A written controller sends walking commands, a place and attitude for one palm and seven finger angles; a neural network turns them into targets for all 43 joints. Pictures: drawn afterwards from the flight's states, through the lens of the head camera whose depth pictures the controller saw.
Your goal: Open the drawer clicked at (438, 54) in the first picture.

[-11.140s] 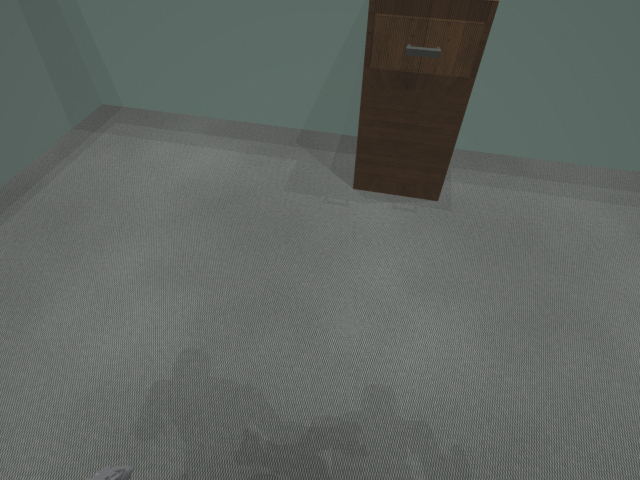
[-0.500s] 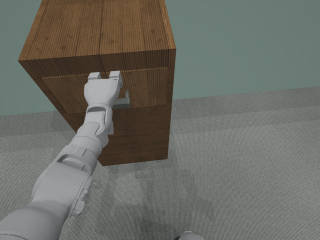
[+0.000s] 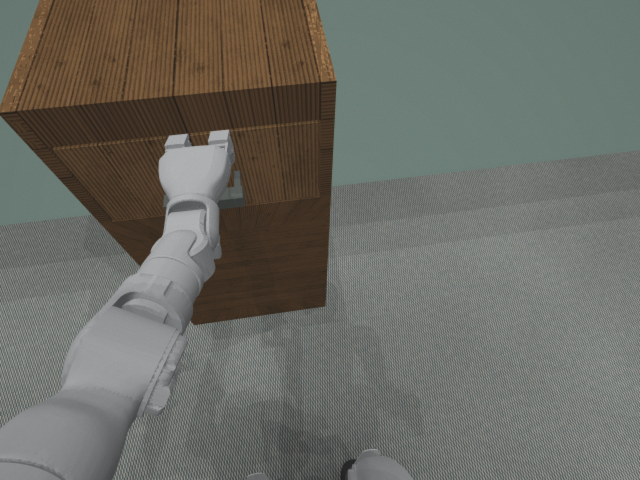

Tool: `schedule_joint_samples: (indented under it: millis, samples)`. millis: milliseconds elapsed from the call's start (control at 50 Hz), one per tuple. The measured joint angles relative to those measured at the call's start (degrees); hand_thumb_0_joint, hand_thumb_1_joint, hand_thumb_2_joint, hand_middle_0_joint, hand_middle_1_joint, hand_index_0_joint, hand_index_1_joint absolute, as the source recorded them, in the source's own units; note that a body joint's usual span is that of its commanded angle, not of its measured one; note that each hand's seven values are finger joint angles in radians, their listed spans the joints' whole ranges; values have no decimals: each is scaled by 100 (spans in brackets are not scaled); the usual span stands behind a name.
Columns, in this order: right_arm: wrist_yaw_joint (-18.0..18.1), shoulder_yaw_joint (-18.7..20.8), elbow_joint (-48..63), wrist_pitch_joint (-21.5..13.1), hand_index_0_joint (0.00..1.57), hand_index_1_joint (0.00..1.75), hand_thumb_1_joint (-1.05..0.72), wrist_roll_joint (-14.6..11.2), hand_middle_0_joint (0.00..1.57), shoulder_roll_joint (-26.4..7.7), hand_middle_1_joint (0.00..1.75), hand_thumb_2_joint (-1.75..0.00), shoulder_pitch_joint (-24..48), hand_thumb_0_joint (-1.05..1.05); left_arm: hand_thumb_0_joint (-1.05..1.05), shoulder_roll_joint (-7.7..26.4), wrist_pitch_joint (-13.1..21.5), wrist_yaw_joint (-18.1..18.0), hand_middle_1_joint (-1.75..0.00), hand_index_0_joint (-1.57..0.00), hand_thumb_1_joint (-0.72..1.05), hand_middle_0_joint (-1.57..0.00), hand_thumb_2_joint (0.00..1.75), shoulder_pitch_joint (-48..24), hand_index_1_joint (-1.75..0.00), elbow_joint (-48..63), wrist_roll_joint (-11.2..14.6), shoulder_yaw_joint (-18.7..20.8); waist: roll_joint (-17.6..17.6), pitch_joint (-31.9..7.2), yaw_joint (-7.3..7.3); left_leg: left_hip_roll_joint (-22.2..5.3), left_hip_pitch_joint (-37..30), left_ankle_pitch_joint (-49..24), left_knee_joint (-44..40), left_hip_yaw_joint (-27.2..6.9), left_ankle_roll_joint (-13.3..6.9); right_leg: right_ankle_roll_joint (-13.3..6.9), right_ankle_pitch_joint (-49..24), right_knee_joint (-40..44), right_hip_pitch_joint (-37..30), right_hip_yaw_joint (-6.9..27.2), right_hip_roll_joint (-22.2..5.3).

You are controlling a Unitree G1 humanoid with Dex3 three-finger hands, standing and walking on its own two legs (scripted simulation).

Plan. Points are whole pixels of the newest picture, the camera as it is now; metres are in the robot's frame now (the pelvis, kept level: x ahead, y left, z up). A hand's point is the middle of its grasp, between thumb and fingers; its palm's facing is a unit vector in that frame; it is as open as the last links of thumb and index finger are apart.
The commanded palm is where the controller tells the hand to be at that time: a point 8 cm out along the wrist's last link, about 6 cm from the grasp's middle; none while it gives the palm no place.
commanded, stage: move the hooked fingers above the handle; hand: left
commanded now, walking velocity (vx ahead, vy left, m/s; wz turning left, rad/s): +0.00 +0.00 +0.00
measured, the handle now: (205, 190) +0.55 +0.13 -0.04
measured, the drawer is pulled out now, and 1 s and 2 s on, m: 0.00 0.00 0.00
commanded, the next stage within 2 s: lower the fingers behind the handle in 0.30 s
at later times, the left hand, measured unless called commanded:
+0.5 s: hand (206, 201) +0.48 +0.11 +0.02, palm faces -0.03 -0.02 -1.00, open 13.8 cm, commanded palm +0.47 +0.12 +0.06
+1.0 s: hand (210, 215) +0.49 +0.11 -0.02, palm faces -0.05 -0.02 -1.00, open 13.8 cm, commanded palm +0.47 +0.12 +0.03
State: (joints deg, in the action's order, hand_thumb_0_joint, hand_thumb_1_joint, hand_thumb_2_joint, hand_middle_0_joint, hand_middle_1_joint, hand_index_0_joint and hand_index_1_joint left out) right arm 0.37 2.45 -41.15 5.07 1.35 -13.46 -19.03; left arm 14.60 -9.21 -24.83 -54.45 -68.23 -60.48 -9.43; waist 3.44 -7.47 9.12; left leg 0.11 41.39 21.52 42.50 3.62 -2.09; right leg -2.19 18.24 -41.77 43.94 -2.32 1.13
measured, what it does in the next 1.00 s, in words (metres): stands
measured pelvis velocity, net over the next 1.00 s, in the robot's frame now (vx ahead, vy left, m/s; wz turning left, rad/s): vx -0.01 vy -0.01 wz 0.01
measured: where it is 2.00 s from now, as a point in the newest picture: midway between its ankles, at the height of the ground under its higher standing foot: outside the picture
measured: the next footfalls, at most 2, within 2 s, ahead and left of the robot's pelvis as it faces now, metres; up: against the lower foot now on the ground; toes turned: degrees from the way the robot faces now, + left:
none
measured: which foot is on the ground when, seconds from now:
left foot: down 0.00-1.00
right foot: down 0.00-1.00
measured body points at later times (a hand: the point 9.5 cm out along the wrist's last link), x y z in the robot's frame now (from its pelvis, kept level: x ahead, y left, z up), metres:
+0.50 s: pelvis +0.01 -0.01 +0.00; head +0.10 -0.02 +0.45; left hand +0.48 +0.11 +0.07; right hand +0.04 -0.27 -0.14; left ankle -0.02 +0.10 -0.71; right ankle +0.01 -0.10 -0.71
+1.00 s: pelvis -0.01 -0.01 -0.02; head +0.11 -0.02 +0.42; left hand +0.48 +0.11 +0.03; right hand +0.00 -0.27 -0.15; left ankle -0.02 +0.10 -0.71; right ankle +0.01 -0.10 -0.71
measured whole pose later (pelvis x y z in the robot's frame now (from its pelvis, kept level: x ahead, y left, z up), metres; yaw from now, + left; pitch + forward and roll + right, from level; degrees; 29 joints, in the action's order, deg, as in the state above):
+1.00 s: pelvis -0.01 -0.01 -0.02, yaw +0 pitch +23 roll +0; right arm 0.0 2.7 -42.2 4.2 2.3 -13.2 -18.3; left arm 14.8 -8.6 -28.2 -53.3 -69.6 -61.6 -7.8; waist 3.5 -9.0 9.7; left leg -0.2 48.2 23.6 49.1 3.0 -1.7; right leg -2.7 20.3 -48.1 50.6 -3.0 1.2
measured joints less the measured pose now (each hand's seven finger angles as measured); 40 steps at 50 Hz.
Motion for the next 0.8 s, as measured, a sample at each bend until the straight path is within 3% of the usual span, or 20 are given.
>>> schedule_joint_samples:
  millis: [400,580,800]
  samples:
    - [-48,58,-12,158,21,30,-91,10,20,12,30,-90,118,0,0,-188,62,-42,-120,-32,-49,-32,30,441,-120,413,-10,-59,14,-55,-204,-11,-357,-7,-196,-35,48,-37,23,160,-347,-21,24]
    - [-18,26,4,123,21,30,-91,3,20,25,30,-90,265,0,0,-203,-32,-131,-120,-32,-49,-32,30,376,-120,195,-37,-108,-13,-50,-186,0,-290,-17,-136,-60,61,-53,33,82,-281,-48,9]
    - [-9,67,-35,-23,21,30,-91,81,20,5,30,-90,207,0,0,-110,157,-324,-120,-32,-49,-32,30,316,-120,105,-162,58,-27,-139,-87,-16,254,122,323,-66,59,-63,153,-345,251,-64,4]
